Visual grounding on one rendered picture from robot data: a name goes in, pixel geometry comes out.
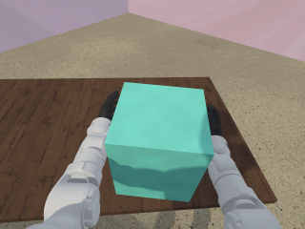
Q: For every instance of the robot right upper arm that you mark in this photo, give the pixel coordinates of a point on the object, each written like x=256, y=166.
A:
x=250, y=219

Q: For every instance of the table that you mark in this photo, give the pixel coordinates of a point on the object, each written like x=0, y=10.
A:
x=43, y=122

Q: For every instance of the left robot forearm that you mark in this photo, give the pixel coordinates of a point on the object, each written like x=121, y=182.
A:
x=91, y=157

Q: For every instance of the robot left upper arm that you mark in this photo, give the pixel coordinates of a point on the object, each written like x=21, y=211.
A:
x=71, y=205

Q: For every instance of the carton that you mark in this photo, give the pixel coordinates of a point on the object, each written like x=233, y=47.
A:
x=159, y=144

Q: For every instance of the robot left hand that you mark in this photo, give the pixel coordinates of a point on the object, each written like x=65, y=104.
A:
x=107, y=108

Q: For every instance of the robot right hand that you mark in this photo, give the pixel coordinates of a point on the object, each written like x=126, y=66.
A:
x=214, y=120

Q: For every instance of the right robot forearm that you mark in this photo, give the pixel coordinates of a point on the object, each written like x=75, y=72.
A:
x=232, y=190

